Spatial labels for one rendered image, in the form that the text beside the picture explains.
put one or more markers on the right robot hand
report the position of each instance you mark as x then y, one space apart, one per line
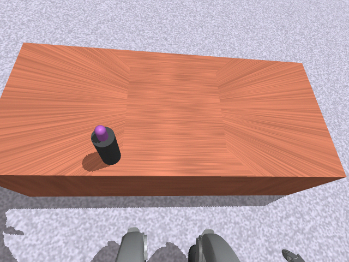
291 257

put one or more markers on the bottle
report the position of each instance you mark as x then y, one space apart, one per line
104 140

